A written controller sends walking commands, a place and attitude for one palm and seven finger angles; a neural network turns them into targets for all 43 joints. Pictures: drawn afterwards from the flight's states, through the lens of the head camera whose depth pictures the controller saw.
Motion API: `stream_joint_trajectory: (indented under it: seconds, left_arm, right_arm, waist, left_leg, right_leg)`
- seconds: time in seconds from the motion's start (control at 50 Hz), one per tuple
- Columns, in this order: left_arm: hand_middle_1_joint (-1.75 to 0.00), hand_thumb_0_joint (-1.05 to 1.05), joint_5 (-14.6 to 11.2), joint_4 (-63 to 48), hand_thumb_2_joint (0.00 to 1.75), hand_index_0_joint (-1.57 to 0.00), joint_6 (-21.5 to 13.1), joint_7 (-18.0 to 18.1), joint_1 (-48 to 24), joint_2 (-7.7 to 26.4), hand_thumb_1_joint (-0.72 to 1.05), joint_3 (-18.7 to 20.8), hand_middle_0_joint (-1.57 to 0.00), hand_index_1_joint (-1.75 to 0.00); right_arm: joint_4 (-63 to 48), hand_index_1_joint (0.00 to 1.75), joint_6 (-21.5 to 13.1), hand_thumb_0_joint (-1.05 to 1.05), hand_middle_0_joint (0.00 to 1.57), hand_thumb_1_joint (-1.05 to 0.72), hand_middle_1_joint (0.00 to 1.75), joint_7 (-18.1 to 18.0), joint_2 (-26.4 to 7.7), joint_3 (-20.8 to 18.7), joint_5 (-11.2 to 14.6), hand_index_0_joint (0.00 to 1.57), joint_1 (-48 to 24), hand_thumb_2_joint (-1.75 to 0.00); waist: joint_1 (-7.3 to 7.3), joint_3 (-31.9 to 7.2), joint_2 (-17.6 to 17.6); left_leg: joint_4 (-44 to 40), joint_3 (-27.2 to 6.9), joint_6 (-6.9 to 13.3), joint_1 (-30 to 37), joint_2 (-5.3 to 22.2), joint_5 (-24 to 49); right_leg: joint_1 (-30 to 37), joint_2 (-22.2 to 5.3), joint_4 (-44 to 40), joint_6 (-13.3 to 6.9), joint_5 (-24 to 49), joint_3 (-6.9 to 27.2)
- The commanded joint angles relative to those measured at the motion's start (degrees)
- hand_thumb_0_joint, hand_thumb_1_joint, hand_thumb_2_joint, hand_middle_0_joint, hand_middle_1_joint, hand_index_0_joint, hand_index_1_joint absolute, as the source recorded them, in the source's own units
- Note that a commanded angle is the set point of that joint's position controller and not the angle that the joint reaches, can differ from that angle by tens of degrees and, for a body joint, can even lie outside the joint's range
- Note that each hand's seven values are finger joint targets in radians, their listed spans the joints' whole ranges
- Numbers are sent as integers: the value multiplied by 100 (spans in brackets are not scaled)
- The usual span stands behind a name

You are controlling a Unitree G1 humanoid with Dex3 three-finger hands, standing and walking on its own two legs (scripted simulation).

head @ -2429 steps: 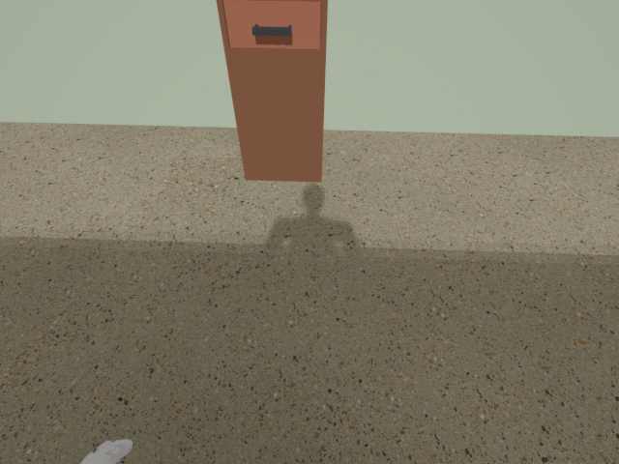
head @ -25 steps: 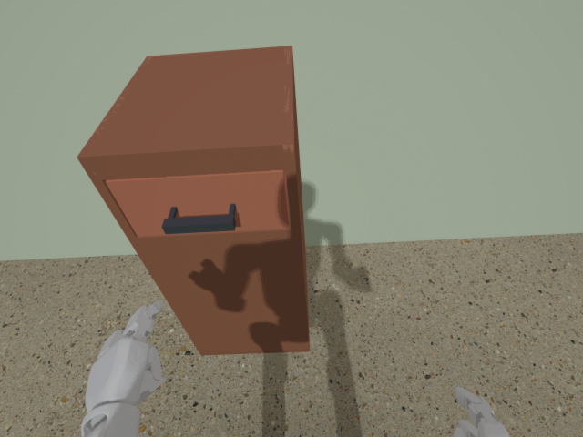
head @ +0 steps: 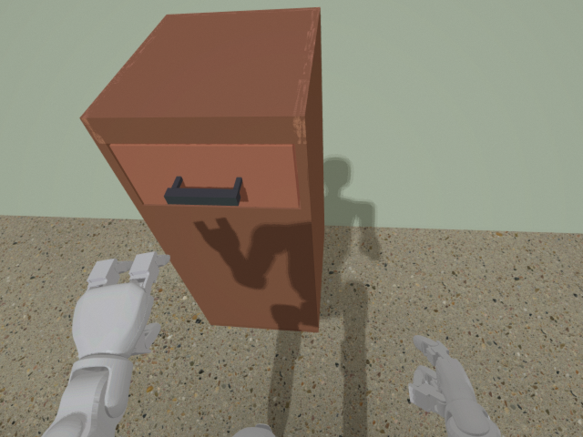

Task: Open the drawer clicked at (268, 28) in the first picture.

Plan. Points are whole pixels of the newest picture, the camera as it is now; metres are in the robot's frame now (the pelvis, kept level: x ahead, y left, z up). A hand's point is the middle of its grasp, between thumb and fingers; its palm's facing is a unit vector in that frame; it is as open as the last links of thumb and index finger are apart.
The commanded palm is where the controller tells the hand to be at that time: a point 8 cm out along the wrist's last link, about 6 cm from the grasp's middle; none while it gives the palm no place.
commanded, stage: raise the hand with hooked fingers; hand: left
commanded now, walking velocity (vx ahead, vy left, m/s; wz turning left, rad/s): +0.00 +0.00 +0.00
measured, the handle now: (205, 189) +0.52 +0.24 +0.01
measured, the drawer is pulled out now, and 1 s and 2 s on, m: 0.00 0.00 0.00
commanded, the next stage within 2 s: move the hooked fingers above the handle in 1.16 s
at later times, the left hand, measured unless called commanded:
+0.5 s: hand (125, 263) +0.30 +0.27 +0.09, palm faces +0.11 -0.09 -0.99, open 13.2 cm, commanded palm +0.28 +0.27 +0.15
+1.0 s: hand (114, 244) +0.31 +0.27 +0.12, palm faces +0.00 -0.10 -1.00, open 13.8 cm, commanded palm +0.29 +0.28 +0.18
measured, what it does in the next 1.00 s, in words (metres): stands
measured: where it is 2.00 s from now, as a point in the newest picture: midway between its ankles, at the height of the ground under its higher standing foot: outside the picture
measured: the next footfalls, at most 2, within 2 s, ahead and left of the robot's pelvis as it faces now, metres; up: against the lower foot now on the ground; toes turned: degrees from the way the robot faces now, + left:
none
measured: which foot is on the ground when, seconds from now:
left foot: down 0.00-1.00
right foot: down 0.00-1.00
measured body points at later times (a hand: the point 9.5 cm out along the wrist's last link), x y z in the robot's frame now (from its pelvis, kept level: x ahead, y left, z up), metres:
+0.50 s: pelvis +0.02 +0.03 +0.03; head +0.05 +0.00 +0.48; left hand +0.29 +0.27 +0.14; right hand +0.23 -0.20 -0.08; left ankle +0.04 +0.14 -0.69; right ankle -0.02 -0.09 -0.69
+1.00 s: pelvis +0.01 +0.04 +0.04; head +0.03 +0.01 +0.49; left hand +0.31 +0.27 +0.17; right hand +0.19 -0.19 -0.07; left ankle +0.04 +0.14 -0.69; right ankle -0.02 -0.09 -0.69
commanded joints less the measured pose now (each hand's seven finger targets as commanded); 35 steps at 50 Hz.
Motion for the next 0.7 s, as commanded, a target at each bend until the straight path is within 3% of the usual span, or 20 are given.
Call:
stream_joint_trajectory:
  seconds: [0.0,0.08,0.1,0.16,0.18,0.2,0.22,0.26,0.32,0.36,0.42,0.52,0.58,0.68]
  left_arm:
    - [-87,0,-107,-775,52,-26,318,-420,341,1355,1,785,-26,-87]
    - [-93,0,-48,-1313,48,-27,-97,-455,178,1300,-8,884,-27,-93]
    - [-94,0,5,-1599,47,-27,-205,-382,-121,1422,-10,1024,-27,-94]
    - [-99,0,20,-1838,44,-28,-518,-114,-294,1323,-17,1100,-28,-99]
    - [-100,0,31,-1828,43,-28,-555,-31,-355,1281,-20,1092,-28,-100]
    - [-102,0,21,-1786,42,-28,-536,26,-436,1222,-22,1075,-28,-102]
    - [-103,0,17,-1739,41,-28,-507,77,-529,1144,-24,993,-28,-103]
    - [-107,0,-16,-1531,39,-29,-328,81,-661,1045,-29,858,-29,-107]
    - [-111,0,-62,-1386,36,-29,29,-117,-999,1003,-36,606,-29,-111]
    - [-114,0,-66,-1412,34,-29,229,-319,-1326,1146,-41,537,-29,-114]
    - [-118,0,-44,-1475,31,-30,400,-621,-1688,1321,-48,509,-30,-118]
    - [-120,0,-40,-1335,30,-30,436,-1002,-2390,1587,-50,620,-30,-120]
    - [-120,0,-103,-1021,30,-30,450,-1222,-2715,1581,-50,563,-30,-120]
    - [-120,0,-220,-953,30,-30,362,-1576,-3270,1720,-50,551,-30,-120]
  right_arm:
    - [-992,30,-195,0,20,-90,30,-136,-790,-173,98,20,-570,-90]
    - [-894,30,-263,0,20,-90,30,-107,-727,-222,38,20,-475,-90]
    - [-920,30,-265,0,20,-90,30,-104,-740,-257,-3,20,-467,-90]
    - [-805,30,-334,0,20,-90,30,-63,-741,-387,-62,20,-299,-90]
    - [-759,30,-331,0,20,-90,30,-33,-765,-431,-72,20,-247,-90]
    - [-749,30,-335,0,20,-90,30,-15,-781,-464,-70,20,-220,-90]
    - [-705,30,-320,0,20,-90,30,-2,-812,-504,-52,20,-186,-90]
    - [-673,30,-283,0,20,-90,30,19,-854,-550,1,20,-160,-90]
    - [-686,30,-213,0,20,-90,30,21,-916,-562,101,20,-203,-90]
    - [-689,30,-164,0,20,-90,30,-10,-925,-545,151,20,-250,-90]
    - [-734,30,-102,0,20,-90,30,-52,-903,-465,181,20,-336,-90]
    - [-727,30,10,0,20,-90,30,-89,-860,-335,209,20,-341,-90]
    - [-707,30,61,0,20,-90,30,-112,-838,-287,248,20,-348,-90]
    - [-691,30,90,0,20,-90,30,-133,-867,-269,262,20,-310,-90]
  waist:
    - [84,-1088,-1114]
    - [94,-1005,-657]
    - [108,-1080,-522]
    - [16,-1276,-74]
    - [-43,-1308,-20]
    - [-89,-1296,-250]
    - [-148,-1266,-178]
    - [-182,-1210,-246]
    - [-176,-1183,-392]
    - [-153,-1209,-402]
    - [-104,-1175,-240]
    - [-82,-1022,-66]
    - [-107,-801,-161]
    - [-138,-988,-184]
  left_leg:
    - [-891,191,341,807,-396,1170]
    - [-1100,213,341,1208,-365,1537]
    - [-1136,202,342,1298,-360,1609]
    - [-1039,209,347,1710,-346,1986]
    - [-1000,199,345,1824,-333,2126]
    - [-979,179,352,1828,-316,2134]
    - [-986,176,341,1873,-303,2141]
    - [-1039,180,330,1916,-274,2111]
    - [-1209,164,335,2047,-222,2142]
    - [-1355,150,339,2210,-194,2154]
    - [-1517,131,343,2416,-184,2293]
    - [-1796,67,302,2647,-145,2407]
    - [-1940,84,293,2674,-154,2239]
    - [-2046,92,303,2881,-173,2386]
  right_leg:
    - [1579,-161,-1596,188,2989,1015]
    - [1627,-169,-1603,166,3564,790]
    - [1629,-150,-1623,124,3393,755]
    - [1427,-108,-1547,74,3548,571]
    - [1308,-80,-1513,59,3552,512]
    - [1249,-58,-1518,74,3468,432]
    - [1139,-46,-1509,70,3379,379]
    - [1057,-28,-1534,81,3207,246]
    - [1104,-13,-1632,94,2948,125]
    - [1203,-13,-1728,97,2781,80]
    - [1358,-16,-1840,87,2730,51]
    - [1512,21,-2038,57,2549,-20]
    - [1530,46,-2219,69,2402,-46]
    - [1787,37,-2387,85,2548,-35]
